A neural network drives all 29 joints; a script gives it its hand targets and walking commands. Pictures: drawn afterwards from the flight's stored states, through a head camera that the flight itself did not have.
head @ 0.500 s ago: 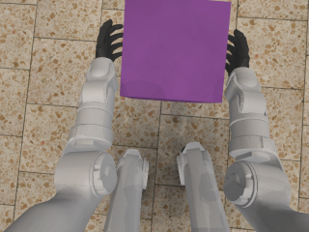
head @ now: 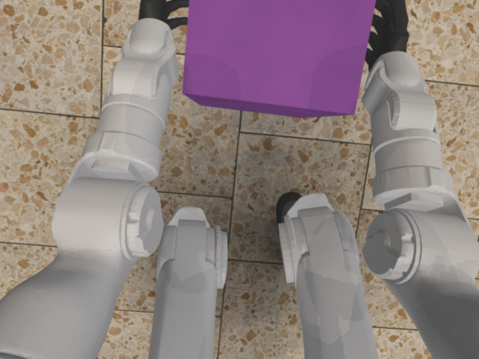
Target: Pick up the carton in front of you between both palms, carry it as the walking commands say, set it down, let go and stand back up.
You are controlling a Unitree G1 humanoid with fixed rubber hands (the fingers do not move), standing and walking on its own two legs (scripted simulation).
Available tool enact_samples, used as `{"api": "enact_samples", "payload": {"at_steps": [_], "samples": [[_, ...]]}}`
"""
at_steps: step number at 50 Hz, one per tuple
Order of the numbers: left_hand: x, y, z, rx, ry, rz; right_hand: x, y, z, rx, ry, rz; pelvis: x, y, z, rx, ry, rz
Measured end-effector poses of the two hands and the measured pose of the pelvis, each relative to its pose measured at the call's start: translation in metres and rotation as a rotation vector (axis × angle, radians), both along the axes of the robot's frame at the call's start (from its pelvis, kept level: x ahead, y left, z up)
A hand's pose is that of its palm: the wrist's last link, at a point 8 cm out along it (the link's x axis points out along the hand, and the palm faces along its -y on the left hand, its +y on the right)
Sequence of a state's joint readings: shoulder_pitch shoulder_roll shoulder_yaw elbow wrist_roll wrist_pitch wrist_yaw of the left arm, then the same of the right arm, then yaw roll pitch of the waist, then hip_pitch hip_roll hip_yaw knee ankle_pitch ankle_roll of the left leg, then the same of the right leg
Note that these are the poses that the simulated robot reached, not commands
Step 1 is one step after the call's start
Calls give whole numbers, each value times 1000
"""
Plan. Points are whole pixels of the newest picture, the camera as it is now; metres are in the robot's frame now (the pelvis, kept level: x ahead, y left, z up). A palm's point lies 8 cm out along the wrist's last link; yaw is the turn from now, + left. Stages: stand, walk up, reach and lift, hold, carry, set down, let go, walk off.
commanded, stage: set down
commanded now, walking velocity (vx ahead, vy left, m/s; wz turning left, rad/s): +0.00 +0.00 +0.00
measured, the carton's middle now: (266, 43) +0.54 -0.08 -0.24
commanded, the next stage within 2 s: none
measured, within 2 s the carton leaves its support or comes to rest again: rests again in 0.52 s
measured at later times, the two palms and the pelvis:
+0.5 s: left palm (160, 36) +0.55 +0.07 -0.19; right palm (368, 65) +0.49 -0.22 -0.20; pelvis +0.00 +0.01 -0.01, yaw +0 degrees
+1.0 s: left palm (162, 37) +0.55 +0.07 -0.20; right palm (373, 61) +0.49 -0.23 -0.20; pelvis +0.00 +0.01 -0.02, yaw -1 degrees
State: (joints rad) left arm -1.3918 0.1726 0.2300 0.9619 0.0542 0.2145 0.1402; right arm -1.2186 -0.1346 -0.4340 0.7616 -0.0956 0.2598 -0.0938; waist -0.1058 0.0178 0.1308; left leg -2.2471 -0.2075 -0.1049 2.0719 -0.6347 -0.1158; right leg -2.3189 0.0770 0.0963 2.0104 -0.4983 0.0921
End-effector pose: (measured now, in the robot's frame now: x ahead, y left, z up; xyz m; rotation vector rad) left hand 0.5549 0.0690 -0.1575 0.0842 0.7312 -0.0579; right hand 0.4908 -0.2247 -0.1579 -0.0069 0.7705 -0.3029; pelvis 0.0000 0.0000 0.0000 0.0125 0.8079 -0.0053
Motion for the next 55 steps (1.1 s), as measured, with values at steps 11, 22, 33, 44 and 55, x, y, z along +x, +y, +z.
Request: {"api": "enact_samples", "payload": {"at_steps": [11,22,33,44,55], "samples": [[9,-4,-9,-2,-4,-14,9,-5,-6,19,-8,-9,5,10,-9,-22,-11,9],[-5,2,-28,34,42,-24,-10,3,-37,45,61,40,3,9,-13,-17,-43,10],[-2,3,-44,17,45,-41,0,0,-41,39,51,48,2,9,-18,-23,-78,18],[-1,3,-45,-1,35,-62,1,-4,-42,33,41,82,0,9,-22,-27,-98,18],[-2,5,-48,-23,23,-80,1,-5,-43,37,31,81,-1,9,-26,-30,-104,14]]}}
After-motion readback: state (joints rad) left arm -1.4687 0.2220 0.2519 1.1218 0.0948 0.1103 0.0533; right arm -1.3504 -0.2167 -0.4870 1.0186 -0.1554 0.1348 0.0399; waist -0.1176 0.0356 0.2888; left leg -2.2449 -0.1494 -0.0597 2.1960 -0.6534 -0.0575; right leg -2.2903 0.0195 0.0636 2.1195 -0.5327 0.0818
